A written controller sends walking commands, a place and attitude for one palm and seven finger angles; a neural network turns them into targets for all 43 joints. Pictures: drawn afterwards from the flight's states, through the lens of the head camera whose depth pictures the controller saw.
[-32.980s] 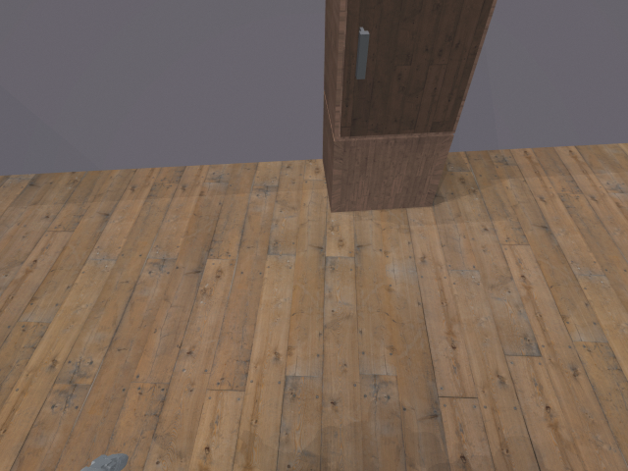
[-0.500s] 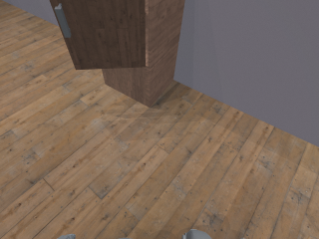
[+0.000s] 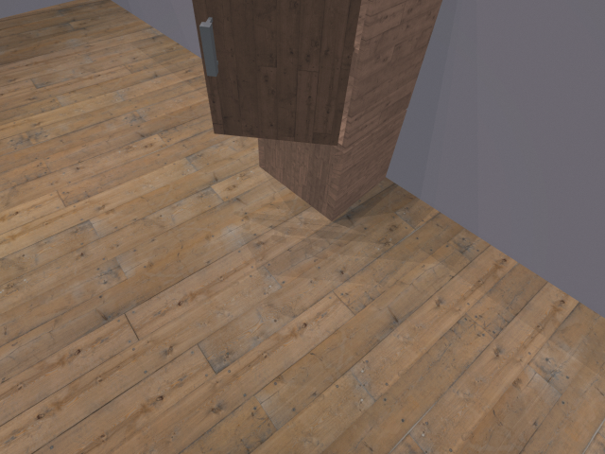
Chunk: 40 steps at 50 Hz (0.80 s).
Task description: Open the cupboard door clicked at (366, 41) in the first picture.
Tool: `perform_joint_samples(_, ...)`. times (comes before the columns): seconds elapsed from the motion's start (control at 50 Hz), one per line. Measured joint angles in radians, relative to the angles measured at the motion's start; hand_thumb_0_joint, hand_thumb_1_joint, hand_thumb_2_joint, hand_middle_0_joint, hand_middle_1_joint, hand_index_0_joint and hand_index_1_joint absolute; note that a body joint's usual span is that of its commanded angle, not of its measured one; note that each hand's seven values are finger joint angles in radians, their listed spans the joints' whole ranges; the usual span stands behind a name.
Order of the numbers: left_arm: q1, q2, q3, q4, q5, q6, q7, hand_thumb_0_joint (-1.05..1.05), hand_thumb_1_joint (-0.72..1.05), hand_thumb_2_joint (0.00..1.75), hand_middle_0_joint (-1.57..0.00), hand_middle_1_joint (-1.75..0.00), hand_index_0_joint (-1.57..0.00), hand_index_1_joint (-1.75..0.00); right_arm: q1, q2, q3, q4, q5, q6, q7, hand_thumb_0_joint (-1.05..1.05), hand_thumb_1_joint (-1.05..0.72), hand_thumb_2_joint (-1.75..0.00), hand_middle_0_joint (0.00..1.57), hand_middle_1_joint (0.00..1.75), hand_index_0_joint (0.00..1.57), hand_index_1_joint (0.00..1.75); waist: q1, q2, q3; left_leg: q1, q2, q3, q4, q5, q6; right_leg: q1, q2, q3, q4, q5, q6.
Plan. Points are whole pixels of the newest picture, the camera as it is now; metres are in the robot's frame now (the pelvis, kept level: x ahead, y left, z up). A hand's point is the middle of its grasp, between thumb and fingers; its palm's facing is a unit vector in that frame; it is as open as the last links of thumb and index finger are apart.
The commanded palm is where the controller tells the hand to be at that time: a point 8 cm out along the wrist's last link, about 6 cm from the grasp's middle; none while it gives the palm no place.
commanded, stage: take the last steps up to it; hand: left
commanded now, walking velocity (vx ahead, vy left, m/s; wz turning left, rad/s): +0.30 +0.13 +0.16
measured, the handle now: (211, 46) +1.07 +0.35 -0.03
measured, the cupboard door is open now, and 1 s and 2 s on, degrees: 40 40 40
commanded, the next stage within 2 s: come to a stop and stand still in 1.38 s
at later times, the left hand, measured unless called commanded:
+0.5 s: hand (192, 373) +0.25 +0.20 -0.16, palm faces -0.01 -0.98 -0.19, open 7.4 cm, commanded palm none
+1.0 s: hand (155, 401) +0.20 +0.25 -0.19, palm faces +0.18 -0.97 -0.17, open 7.3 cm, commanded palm none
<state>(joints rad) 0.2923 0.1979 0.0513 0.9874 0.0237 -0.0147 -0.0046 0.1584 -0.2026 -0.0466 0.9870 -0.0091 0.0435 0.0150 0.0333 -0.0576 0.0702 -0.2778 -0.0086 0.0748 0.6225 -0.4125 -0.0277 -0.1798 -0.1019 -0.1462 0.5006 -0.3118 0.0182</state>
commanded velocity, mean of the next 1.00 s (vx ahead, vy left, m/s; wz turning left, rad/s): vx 0.30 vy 0.08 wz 0.03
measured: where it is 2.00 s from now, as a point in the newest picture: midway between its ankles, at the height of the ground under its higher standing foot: (270, 350)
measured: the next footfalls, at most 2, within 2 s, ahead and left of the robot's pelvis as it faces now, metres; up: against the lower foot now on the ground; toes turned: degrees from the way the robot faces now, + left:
left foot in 0.02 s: +0.04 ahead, +0.11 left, +0.00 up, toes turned +5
right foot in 0.50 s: +0.24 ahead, -0.08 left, +0.00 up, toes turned -3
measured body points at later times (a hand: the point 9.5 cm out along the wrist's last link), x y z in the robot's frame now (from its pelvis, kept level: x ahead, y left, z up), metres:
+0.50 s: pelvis +0.12 +0.02 -0.01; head +0.15 +0.00 +0.44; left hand +0.24 +0.25 -0.14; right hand +0.03 -0.19 -0.16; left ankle +0.00 +0.10 -0.74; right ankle +0.19 -0.08 -0.74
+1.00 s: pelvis +0.30 +0.08 -0.01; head +0.32 +0.10 +0.44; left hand +0.20 +0.30 -0.17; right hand +0.45 -0.14 -0.14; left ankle +0.36 +0.19 -0.74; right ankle +0.20 -0.06 -0.71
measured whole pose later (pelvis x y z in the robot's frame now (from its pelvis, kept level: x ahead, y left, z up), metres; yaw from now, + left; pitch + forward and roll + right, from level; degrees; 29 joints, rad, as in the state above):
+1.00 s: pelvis +0.30 +0.08 -0.01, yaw +4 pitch +0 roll +0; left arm 0.41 0.19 0.05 1.13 0.02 -0.02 -0.01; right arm 0.10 -0.19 -0.04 0.96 -0.03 -0.06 0.01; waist 0.05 -0.03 0.06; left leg -0.38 0.03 0.12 0.57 -0.16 0.05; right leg -0.19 -0.10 -0.08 0.79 -0.49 0.01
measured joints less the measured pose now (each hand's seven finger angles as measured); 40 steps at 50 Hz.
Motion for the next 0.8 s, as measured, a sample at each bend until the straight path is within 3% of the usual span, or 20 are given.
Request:
perform_joint_samples(0.04, 0.018, 0.014, 0.010, 0.015, -0.006, 0.012, -0.007, 0.00, 0.91, 0.90, -0.20, -0.30, -0.21, -0.30, 0.007, -0.001, 0.004, -0.013, -0.004, -0.022, -0.001, 0.00, -0.91, -0.89, 0.20, 0.30, 0.20, 0.30, -0.001, -0.005, -0.011, 0.036, -0.006, 0.005, -0.104, 0.107, 0.034, -0.029, -0.013, -0.004, 0.080, -0.053, 0.009)
perform_joint_samples(0.1, 0.010, 0.034, 0.018, 0.045, -0.003, 0.046, -0.007, 0.01, 0.91, 0.90, -0.20, -0.30, -0.20, -0.30, 0.025, 0.010, 0.010, -0.029, -0.014, -0.046, -0.015, 0.00, -0.91, -0.89, 0.20, 0.30, 0.20, 0.30, -0.002, -0.013, -0.013, 0.035, -0.024, 0.011, -0.075, 0.114, 0.090, -0.154, -0.004, 0.057, 0.381, -0.184, -0.002)
perform_joint_samples(0.14, -0.007, 0.040, 0.019, 0.055, 0.000, 0.051, -0.012, 0.01, 0.91, 0.90, -0.20, -0.30, -0.20, -0.30, 0.054, 0.019, 0.017, -0.028, -0.014, -0.059, -0.026, 0.00, -0.91, -0.89, 0.20, 0.30, 0.20, 0.30, -0.007, -0.005, -0.018, 0.065, -0.032, 0.004, -0.120, 0.117, 0.100, -0.235, 0.005, 0.077, 0.527, -0.142, -0.009)
perform_joint_samples(0.2, -0.035, 0.041, 0.016, 0.045, 0.001, 0.039, -0.019, 0.01, 0.91, 0.90, -0.20, -0.30, -0.20, -0.30, 0.104, 0.033, 0.028, -0.002, -0.010, -0.074, -0.031, 0.00, -0.91, -0.89, 0.20, 0.30, 0.20, 0.30, -0.011, 0.009, -0.024, 0.125, -0.042, -0.010, -0.216, 0.153, 0.103, -0.316, 0.005, 0.087, 0.587, -0.050, -0.005)
perform_joint_samples(0.34, -0.110, 0.017, -0.002, 0.012, -0.001, 0.024, -0.022, 0.01, 0.91, 0.90, -0.19, -0.30, -0.20, -0.30, 0.211, 0.063, 0.041, 0.076, -0.007, -0.085, -0.032, 0.00, -0.91, -0.89, 0.21, 0.30, 0.20, 0.30, -0.034, 0.037, -0.030, 0.238, -0.060, -0.025, -0.340, 0.166, 0.109, -0.355, -0.002, 0.085, 0.389, 0.054, 0.003)
perform_joint_samples(0.48, -0.191, -0.017, -0.013, -0.020, -0.003, 0.012, -0.026, 0.01, 0.91, 0.90, -0.19, -0.30, -0.20, -0.30, 0.292, 0.070, 0.040, 0.138, -0.013, -0.087, -0.036, 0.00, -0.91, -0.89, 0.21, 0.30, 0.21, 0.30, -0.082, 0.057, -0.014, 0.293, -0.059, -0.021, -0.280, 0.058, 0.085, -0.245, 0.044, 0.053, 0.144, 0.061, -0.025)
perform_joint_samples(0.52, -0.205, -0.023, -0.013, -0.038, -0.002, -0.017, -0.026, 0.01, 0.91, 0.90, -0.20, -0.30, -0.20, -0.30, 0.313, 0.072, 0.037, 0.156, -0.003, -0.084, -0.034, 0.00, -0.91, -0.89, 0.21, 0.30, 0.21, 0.30, -0.083, 0.060, -0.007, 0.240, -0.049, -0.026, -0.111, -0.023, 0.076, -0.189, 0.056, 0.044, 0.086, 0.116, -0.053)
perform_joint_samples(0.56, -0.208, -0.039, -0.014, -0.046, -0.008, -0.038, -0.018, 0.00, 0.91, 0.90, -0.20, -0.30, -0.20, -0.30, 0.297, 0.065, 0.029, 0.168, 0.001, -0.066, -0.030, 0.00, -0.91, -0.89, 0.21, 0.30, 0.20, 0.30, -0.088, 0.079, 0.014, 0.118, -0.026, -0.040, 0.200, -0.083, 0.067, -0.167, 0.065, 0.017, 0.123, 0.073, -0.073)
perform_joint_samples(0.62, -0.167, -0.059, -0.015, -0.039, -0.013, -0.044, -0.004, 0.00, 0.91, 0.90, -0.20, -0.30, -0.20, -0.30, 0.251, 0.050, 0.011, 0.163, -0.006, -0.042, -0.025, 0.00, -0.91, -0.89, 0.21, 0.30, 0.20, 0.30, -0.084, 0.086, 0.006, -0.060, 0.019, -0.040, 0.444, 0.006, 0.049, -0.104, 0.078, -0.004, 0.059, 0.050, -0.072)
perform_joint_samples(0.72, -0.084, -0.037, 0.023, -0.002, -0.018, -0.066, 0.016, -0.03, 0.96, 0.90, -0.20, -0.30, -0.21, -0.30, 0.166, 0.042, -0.009, 0.104, -0.014, -0.041, -0.013, 0.00, -0.91, -0.89, 0.20, 0.30, 0.20, 0.30, -0.061, 0.064, -0.029, -0.221, 0.096, -0.034, 0.343, 0.152, 0.008, -0.004, 0.087, -0.013, -0.101, 0.088, -0.067)
perform_joint_samples(0.8, -0.022, -0.014, 0.014, 0.053, -0.009, -0.064, 0.004, -0.03, 0.95, 0.90, -0.20, -0.30, -0.20, -0.30, 0.089, 0.030, -0.016, 0.059, -0.013, -0.046, 0.000, 0.00, -0.91, -0.89, 0.20, 0.30, 0.20, 0.30, -0.031, 0.052, -0.039, -0.240, 0.108, -0.021, 0.170, 0.205, -0.008, 0.062, 0.074, -0.007, -0.162, 0.080, -0.047)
